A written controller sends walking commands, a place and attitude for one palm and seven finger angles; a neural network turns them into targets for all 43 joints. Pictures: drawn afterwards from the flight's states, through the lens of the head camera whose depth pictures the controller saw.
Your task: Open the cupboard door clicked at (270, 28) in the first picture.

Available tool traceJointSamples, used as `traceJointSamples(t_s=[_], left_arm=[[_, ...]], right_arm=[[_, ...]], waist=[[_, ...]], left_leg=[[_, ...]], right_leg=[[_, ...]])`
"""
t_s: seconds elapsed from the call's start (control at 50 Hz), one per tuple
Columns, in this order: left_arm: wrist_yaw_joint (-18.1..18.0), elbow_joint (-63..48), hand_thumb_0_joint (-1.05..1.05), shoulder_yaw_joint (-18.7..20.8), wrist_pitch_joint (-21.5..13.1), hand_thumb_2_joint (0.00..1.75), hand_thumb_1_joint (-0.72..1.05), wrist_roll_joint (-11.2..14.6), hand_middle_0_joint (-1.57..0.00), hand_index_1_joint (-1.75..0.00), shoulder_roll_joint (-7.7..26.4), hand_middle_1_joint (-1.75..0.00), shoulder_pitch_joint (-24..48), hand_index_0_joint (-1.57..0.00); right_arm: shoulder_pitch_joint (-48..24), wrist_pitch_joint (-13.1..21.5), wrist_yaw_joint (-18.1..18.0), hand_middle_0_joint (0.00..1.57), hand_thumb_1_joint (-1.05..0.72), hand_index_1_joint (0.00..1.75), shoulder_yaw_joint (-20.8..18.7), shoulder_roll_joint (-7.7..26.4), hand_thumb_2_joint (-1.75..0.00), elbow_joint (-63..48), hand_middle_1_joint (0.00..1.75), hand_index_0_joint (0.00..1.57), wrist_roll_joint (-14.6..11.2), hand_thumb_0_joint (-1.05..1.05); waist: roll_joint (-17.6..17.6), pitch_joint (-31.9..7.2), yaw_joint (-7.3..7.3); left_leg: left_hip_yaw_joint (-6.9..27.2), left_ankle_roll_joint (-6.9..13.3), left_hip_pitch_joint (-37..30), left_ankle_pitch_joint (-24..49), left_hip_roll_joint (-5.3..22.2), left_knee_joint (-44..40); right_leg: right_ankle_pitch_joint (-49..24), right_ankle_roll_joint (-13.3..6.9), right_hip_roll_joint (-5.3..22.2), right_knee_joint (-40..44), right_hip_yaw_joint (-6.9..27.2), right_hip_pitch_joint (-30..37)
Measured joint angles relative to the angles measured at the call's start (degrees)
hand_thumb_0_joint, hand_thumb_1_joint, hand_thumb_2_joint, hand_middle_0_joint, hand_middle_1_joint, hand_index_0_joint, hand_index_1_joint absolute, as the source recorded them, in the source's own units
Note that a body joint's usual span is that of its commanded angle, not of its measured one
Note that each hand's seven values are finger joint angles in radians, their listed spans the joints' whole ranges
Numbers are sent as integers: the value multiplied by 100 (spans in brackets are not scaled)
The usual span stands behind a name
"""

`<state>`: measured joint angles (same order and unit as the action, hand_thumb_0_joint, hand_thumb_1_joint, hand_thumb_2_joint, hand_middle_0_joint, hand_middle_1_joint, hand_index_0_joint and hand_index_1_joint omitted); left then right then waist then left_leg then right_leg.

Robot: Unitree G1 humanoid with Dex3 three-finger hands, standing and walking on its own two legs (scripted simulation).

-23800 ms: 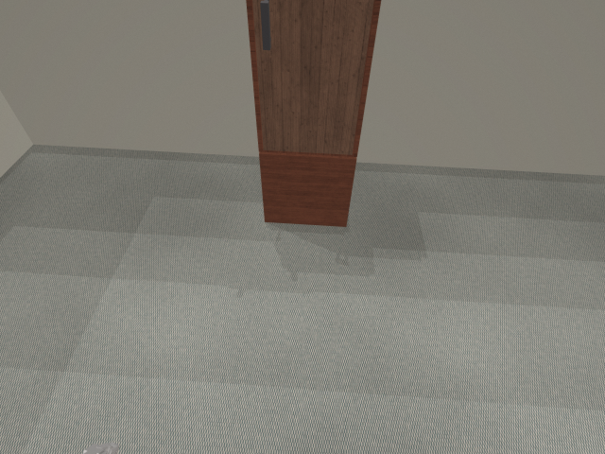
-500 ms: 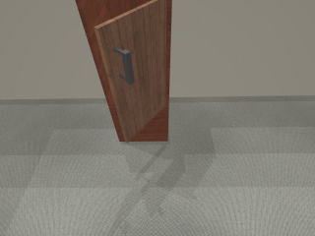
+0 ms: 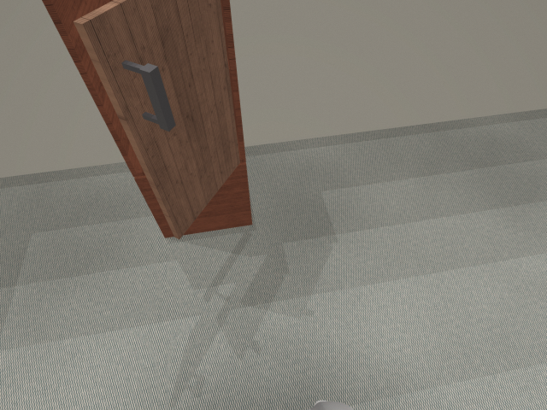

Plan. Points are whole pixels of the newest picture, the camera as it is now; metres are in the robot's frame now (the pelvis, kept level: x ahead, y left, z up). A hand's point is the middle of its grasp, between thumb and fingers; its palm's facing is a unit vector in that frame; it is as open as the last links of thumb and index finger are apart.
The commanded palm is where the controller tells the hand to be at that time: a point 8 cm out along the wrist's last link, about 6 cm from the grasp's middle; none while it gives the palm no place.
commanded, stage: walk to a spot facing it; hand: left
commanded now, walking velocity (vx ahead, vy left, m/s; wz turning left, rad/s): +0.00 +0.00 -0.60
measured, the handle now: (149, 96) +0.59 +0.25 +0.11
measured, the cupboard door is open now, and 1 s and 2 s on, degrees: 53 53 53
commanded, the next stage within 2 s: none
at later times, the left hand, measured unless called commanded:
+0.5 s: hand out of the picture +0.13 +0.17 -0.17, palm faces -0.22 -0.95 -0.23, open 7.4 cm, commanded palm none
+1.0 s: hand (231, 396) +0.16 +0.09 -0.17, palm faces -0.54 -0.82 -0.18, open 7.4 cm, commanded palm none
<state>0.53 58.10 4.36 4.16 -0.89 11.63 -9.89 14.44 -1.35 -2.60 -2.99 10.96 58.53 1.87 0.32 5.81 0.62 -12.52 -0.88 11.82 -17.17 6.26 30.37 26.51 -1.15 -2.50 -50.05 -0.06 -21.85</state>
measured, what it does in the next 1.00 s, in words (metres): steps on the spot, turning right: left foot, then right foot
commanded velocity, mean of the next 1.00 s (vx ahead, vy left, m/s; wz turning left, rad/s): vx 0.12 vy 0.00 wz -0.60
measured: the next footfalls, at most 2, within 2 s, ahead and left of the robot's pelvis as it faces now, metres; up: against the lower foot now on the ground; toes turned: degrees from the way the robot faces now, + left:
left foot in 0.40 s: +0.06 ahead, +0.12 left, +0.00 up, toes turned -12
right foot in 0.64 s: -0.01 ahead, -0.17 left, +0.00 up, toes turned -24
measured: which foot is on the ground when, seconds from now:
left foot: down 0.00-0.10, up 0.12-0.38, down 0.40-0.64, up 0.66-0.90, down 0.92-1.00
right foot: down 0.00-0.40, up 0.42-0.62, down 0.64-0.92, up 0.94-1.00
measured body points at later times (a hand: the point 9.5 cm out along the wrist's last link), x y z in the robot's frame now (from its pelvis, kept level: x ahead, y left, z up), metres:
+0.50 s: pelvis -0.02 -0.02 +0.00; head +0.03 -0.02 +0.44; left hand +0.14 +0.22 -0.15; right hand +0.02 -0.28 -0.13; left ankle +0.02 +0.13 -0.73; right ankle -0.03 -0.13 -0.68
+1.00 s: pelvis +0.00 -0.05 +0.00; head +0.04 -0.05 +0.45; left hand +0.19 +0.13 -0.15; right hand -0.11 -0.30 -0.13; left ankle +0.05 +0.06 -0.73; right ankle -0.06 -0.15 -0.69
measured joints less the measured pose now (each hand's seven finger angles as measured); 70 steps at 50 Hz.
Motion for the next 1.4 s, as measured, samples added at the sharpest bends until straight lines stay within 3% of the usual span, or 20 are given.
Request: traceJointSamples(t_s=[0.06, 0.12, 0.16, 0.24, 0.3, 0.38, 0.42, 0.5, 0.58, 0.64, 0.7, 0.76, 0.92, 0.98, 1.08, 1.22, 1.26, 1.3, 1.36, 1.4], left_arm=[[45, -169, 1, 36, -32, 90, 91, -8, -20, -30, -33, -30, 71, -20], [68, -372, 1, 48, -169, 90, 91, -34, -20, -30, 68, -30, -6, -20], [-8, -368, 0, 56, -238, 90, 91, -30, -20, -30, 65, -30, 60, -20], [-127, -356, 0, 58, -202, 90, 91, -60, -20, -30, 39, -30, 46, -20], [-136, -332, 0, 64, -170, 90, 91, -71, -21, -30, 68, -30, -14, -20], [-99, -343, 0, 79, -107, 90, 90, -34, -21, -30, 114, -30, -67, -20], [-39, -390, 1, 72, -51, 90, 90, 9, -21, -30, 136, -30, -23, -20], [87, -491, 1, 146, -13, 90, 91, -27, -20, -30, 282, -30, 196, -20], [167, -679, 1, 111, -70, 90, 91, -10, -20, -30, 251, -30, 261, -20], [197, -810, 1, 60, -193, 90, 91, -15, -20, -30, 340, -30, 127, -20], [91, -729, 0, 17, -237, 90, 91, -28, -20, -30, 276, -30, 152, -20], [10, -642, 0, 3, -182, 90, 91, -53, -20, -30, 204, -30, 49, -20], [84, -444, 1, -6, -201, 90, 90, -36, -21, -30, 149, -30, -333, -20], [187, -374, 1, 53, -128, 90, 91, -26, -21, -30, 151, -30, -313, -20], [339, -412, 1, 115, -166, 90, 91, -95, -20, -30, 210, -30, 10, -20], [392, -522, 1, 11, -200, 90, 91, -63, -20, -30, 177, -30, 621, -19], [392, -556, 1, -20, -274, 90, 91, -59, -20, -30, 183, -30, 764, -19], [360, -655, 1, -32, -489, 90, 91, -49, -20, -30, 271, -30, 822, -19], [160, -634, 0, -28, -618, 90, 91, 35, -20, -30, 108, -30, 782, -20], [70, -537, 0, -58, -587, 90, 91, 14, -20, -30, 22, -30, 601, -20]], right_arm=[[61, -17, 17, 21, -91, 30, -15, 34, -90, 21, 30, 20, 38, 0], [112, -92, 58, 21, -91, 30, -41, 44, -90, -35, 30, 20, -11, 1], [-68, -208, 86, 21, -91, 30, -92, 121, -90, -80, 30, 20, -80, 1], [-517, -234, 74, 21, -91, 30, -138, 199, -90, -277, 30, 20, -124, 1], [-743, -144, 59, 20, -91, 30, -114, 149, -90, -502, 30, 20, -154, 1], [-868, 18, 38, 20, -91, 30, -36, 91, -90, -749, 30, 19, -180, 1], [-830, 116, 7, 20, -91, 30, -9, 118, -90, -834, 30, 20, -114, 0], [-632, 119, 17, 21, -91, 30, 84, 20, -90, -806, 30, 20, 13, 0], [-450, 44, 45, 21, -91, 30, 69, 107, -90, -748, 30, 20, 53, 0], [-299, -31, 94, 21, -90, 30, 21, 183, -90, -773, 30, 20, -13, 0], [-447, -195, 96, 21, -91, 30, -72, 365, -90, -705, 30, 20, -102, 1], [-504, -225, 136, 20, -91, 30, -118, 427, -90, -682, 30, 20, -99, 1], [-206, 74, 210, 20, -91, 30, -59, 318, -90, -805, 30, 19, -98, 1], [0, 290, 114, 20, -91, 30, 7, 257, -90, -743, 30, 20, 2, 0], [581, 435, 83, 20, -91, 30, 129, 74, -90, -434, 30, 20, 43, 0], [1171, 415, 126, 20, -91, 30, 179, -37, -90, -11, 30, 20, 89, 0], [1336, 372, 146, 21, -91, 30, 179, -40, -90, 85, 30, 20, 75, 0], [1505, 284, 190, 21, -91, 30, 191, -125, -90, 188, 30, 20, -24, 1], [1044, 88, 209, 21, -91, 30, 103, -28, -90, 300, 30, 20, -84, 1], [701, 78, 211, 20, -91, 30, 49, -8, -90, 216, 30, 20, -58, 1]], waist=[[147, 75, -16], [97, -7, -38], [182, 107, -47], [161, 218, -47], [-10, 146, -82], [-146, -20, -109], [-59, -73, -87], [-200, 23, -166], [38, 62, -179], [7, -41, -144], [131, 112, -98], [78, 120, -60], [-180, -244, -80], [-134, -279, 14], [-188, -278, 19], [-36, -113, 256], [39, -69, 336], [-169, -123, 341], [30, 121, 361], [56, 113, 394]], left_leg=[[-105, -91, -30, -28, 171, 71], [-179, -212, 238, -387, 282, 720], [354, -200, 684, -1160, 206, 1846], [943, -186, 1224, -1248, -133, 2939], [1003, -191, 1134, -1125, -304, 2342], [1061, -118, 529, -464, -397, 527], [1138, 3, 453, 106, -244, 148], [972, -184, 291, 4, -90, 165], [863, -335, 181, -3, 226, 131], [651, -415, 396, -316, 339, 735], [1045, -296, 1015, -1295, 162, 2356], [1085, -255, 1336, -1148, -67, 2972], [858, -48, 423, -828, -406, 337], [756, 103, 285, -110, -247, 132], [413, -50, -350, -20, -48, -560], [-127, -372, -1042, -329, 305, -787], [-203, -494, -1101, -631, 485, -430], [-61, -397, -581, -1099, 498, 1068], [756, -213, 583, -1155, 397, 3480], [864, -186, 1137, -887, 372, 3689]], right_leg=[[69, 37, 204, 112, -239, 3], [-950, -62, 379, 1319, -141, 359], [-867, -92, 241, 1123, -66, 223], [-1025, -104, 42, 1394, 182, 210], [-1291, -96, -28, 1710, 465, 219], [-1424, -7, -180, 1771, 767, 105], [-733, 91, -269, 1145, 619, -193], [62, 310, -41, -720, 172, -702], [8, 317, 171, -36, -267, -356], [-1150, 91, 310, 1385, -228, 237], [-999, -90, 164, 1089, -76, 64], [-1061, -84, 71, 1371, 128, 150], [-1092, -133, -175, 1758, 651, 207], [-129, -30, -161, 321, 335, -332], [-902, 116, 340, -1264, -108, -1190], [-1108, 22, 598, 402, -557, -1033], [-1048, -112, 475, 990, -700, -649], [-1152, -356, 533, 1482, -558, -270], [-1187, -243, 340, 1126, -570, -194], [-1205, -195, 233, 1405, -537, 42]])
